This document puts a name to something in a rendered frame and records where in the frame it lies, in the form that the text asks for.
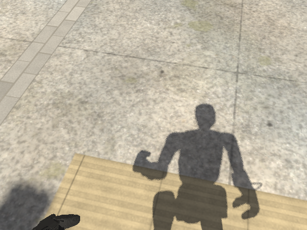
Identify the left robot hand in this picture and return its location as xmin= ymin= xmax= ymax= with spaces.
xmin=32 ymin=214 xmax=81 ymax=230

